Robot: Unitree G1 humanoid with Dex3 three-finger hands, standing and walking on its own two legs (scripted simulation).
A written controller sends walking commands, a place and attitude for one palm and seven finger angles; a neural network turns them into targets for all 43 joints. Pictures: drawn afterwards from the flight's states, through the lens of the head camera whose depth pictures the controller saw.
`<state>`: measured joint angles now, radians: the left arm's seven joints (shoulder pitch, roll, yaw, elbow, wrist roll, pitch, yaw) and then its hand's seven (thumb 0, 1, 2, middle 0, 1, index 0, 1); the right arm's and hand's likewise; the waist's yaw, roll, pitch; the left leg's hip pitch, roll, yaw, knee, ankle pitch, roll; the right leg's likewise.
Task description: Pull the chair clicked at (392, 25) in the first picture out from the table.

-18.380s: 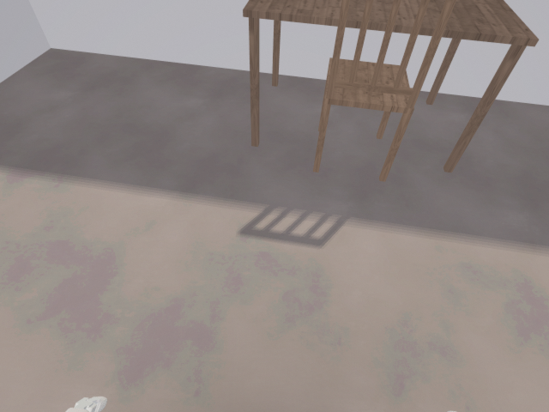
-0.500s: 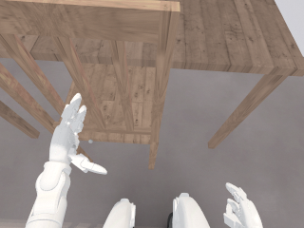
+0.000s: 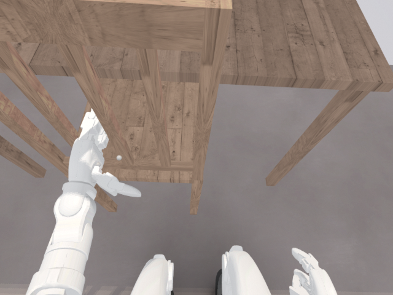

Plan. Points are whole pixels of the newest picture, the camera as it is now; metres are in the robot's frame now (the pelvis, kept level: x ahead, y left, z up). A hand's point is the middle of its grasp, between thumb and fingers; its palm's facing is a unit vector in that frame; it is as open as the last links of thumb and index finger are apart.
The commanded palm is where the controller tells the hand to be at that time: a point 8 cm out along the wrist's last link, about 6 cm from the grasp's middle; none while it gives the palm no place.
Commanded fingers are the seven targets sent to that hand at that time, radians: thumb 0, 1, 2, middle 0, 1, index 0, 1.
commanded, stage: push the fingers through the gap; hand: left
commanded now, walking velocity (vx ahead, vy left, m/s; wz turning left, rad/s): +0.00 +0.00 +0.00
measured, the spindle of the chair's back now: (109, 122) +0.43 +0.18 +0.06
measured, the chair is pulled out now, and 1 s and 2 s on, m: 0.00 0.00 0.04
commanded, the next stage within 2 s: hook a spindle and tug to test in 0.46 s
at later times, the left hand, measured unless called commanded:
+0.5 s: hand (123, 153) +0.38 +0.15 +0.02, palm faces -0.03 -1.00 -0.04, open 16.9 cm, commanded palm +0.36 +0.20 +0.02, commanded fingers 0.00 -0.50 0.30 -0.06 -0.08 -0.06 -0.08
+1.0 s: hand (122, 152) +0.38 +0.15 +0.03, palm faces +0.01 -1.00 -0.04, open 14.6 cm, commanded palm +0.36 +0.19 +0.02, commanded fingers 0.00 -0.05 0.49 -0.46 -1.34 -0.46 -1.34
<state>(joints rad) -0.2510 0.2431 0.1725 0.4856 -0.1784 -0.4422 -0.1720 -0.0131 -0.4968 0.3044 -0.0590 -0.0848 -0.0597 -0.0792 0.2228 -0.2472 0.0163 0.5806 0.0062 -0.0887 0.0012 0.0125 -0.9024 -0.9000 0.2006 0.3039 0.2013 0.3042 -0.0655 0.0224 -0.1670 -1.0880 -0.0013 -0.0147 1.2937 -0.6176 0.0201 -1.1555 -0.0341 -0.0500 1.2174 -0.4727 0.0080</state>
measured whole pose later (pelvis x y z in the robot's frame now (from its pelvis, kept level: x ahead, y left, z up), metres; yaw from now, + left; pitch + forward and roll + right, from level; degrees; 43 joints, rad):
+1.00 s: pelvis +0.00 +0.00 +0.00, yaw +0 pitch +23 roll -2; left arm -0.29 0.23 0.18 0.56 -0.16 -0.47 -0.12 -0.01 -0.42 0.34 -0.28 -0.83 -0.23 -0.82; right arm 0.23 -0.25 0.01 0.58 0.00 -0.06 0.02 0.01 -0.90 -0.90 0.20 0.30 0.20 0.30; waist -0.07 0.02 -0.17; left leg -1.07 0.00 -0.02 1.27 -0.61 0.01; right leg -1.14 -0.03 -0.05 1.21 -0.47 0.00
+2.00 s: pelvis +0.02 +0.00 +0.01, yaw +0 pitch +24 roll -2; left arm -0.03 0.18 0.11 0.28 -0.17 -0.45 -0.10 0.01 0.71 0.79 -0.35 -1.36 -0.34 -1.41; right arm 0.21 -0.23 0.00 0.53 0.00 -0.05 0.04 0.01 -0.90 -0.90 0.20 0.30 0.20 0.30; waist -0.05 0.03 -0.18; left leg -1.03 0.00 -0.01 1.26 -0.64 0.02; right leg -1.11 -0.03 -0.04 1.19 -0.50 0.01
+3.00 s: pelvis -0.03 +0.00 +0.10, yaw -4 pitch +4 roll +1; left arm -0.12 0.14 0.02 0.71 -0.06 -0.25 0.11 0.04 0.68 0.76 -0.30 -1.15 -0.49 -1.45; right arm 0.20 -0.21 0.01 0.65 0.03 0.07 -0.10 0.01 -0.90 -0.90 0.20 0.30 0.20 0.30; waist -0.05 0.01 0.04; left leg -0.38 0.01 0.08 0.62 -0.30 0.02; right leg -0.48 -0.02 0.00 0.57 -0.15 0.00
